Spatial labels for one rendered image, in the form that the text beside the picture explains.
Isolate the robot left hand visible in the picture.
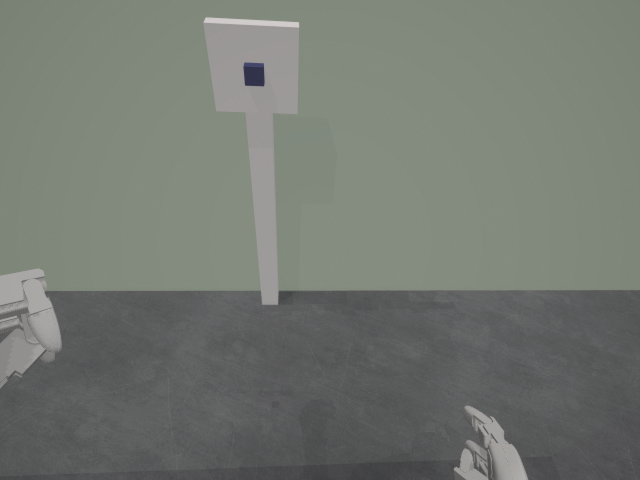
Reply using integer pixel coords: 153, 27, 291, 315
0, 268, 62, 389

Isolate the panel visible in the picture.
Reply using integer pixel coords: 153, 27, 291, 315
203, 17, 299, 305

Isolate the button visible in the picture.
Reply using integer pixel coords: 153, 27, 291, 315
243, 62, 265, 86

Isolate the robot right hand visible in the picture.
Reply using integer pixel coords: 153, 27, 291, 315
454, 406, 528, 480

